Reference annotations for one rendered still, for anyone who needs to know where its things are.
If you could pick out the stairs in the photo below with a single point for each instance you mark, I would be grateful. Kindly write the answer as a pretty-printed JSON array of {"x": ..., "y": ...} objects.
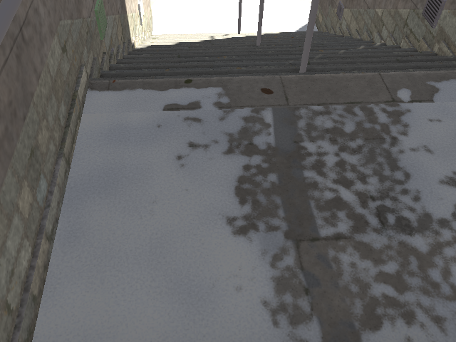
[{"x": 268, "y": 70}]

